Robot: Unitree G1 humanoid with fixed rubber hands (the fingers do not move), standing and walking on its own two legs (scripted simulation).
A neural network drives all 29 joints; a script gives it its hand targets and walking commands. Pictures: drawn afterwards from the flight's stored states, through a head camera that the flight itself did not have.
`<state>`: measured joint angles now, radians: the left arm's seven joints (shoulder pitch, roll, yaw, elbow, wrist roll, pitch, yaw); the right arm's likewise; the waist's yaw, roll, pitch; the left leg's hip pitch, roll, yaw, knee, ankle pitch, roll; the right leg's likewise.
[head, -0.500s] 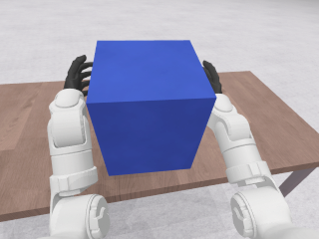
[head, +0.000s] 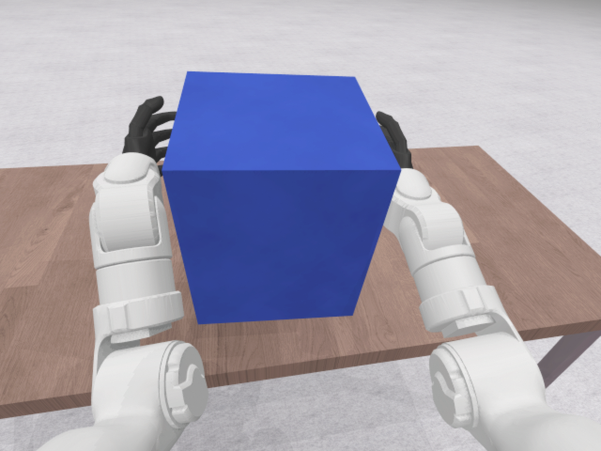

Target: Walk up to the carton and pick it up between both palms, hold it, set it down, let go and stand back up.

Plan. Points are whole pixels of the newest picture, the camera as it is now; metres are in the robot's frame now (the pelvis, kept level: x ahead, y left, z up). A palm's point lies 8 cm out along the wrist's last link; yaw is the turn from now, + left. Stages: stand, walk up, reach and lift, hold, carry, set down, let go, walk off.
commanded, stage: hold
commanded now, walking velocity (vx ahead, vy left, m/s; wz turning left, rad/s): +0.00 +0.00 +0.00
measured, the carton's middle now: (275, 201) +0.37 +0.01 +0.19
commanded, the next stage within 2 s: set down in 0.60 s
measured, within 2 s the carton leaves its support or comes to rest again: neither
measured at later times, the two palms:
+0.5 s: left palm (141, 159) +0.36 +0.16 +0.26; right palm (399, 173) +0.36 -0.14 +0.23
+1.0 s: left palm (149, 160) +0.38 +0.16 +0.25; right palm (394, 186) +0.37 -0.14 +0.21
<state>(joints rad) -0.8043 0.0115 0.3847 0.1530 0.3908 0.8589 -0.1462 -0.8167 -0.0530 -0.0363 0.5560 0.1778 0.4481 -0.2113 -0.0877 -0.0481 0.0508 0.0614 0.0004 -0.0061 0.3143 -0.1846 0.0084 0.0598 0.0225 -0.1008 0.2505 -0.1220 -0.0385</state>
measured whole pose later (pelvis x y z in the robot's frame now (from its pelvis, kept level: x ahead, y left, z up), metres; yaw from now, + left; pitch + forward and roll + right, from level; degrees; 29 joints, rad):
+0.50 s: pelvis +0.00 +0.01 +0.00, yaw +0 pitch -11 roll -1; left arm -0.80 0.00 0.35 0.12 0.40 0.85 -0.13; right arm -0.79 -0.06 -0.06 0.50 0.19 0.44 -0.21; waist -0.09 -0.04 0.04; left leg 0.04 0.00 0.00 0.33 -0.19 0.02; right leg 0.04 0.02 -0.09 0.25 -0.11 -0.03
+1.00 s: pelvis +0.00 +0.02 +0.00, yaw +0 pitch -10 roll -1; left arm -0.79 -0.02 0.37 0.16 0.43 0.69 -0.16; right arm -0.75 0.02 -0.16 0.52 0.05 0.29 -0.16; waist -0.10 -0.04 0.09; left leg 0.05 -0.02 0.01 0.32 -0.18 0.03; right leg 0.04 0.00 -0.08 0.27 -0.13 -0.02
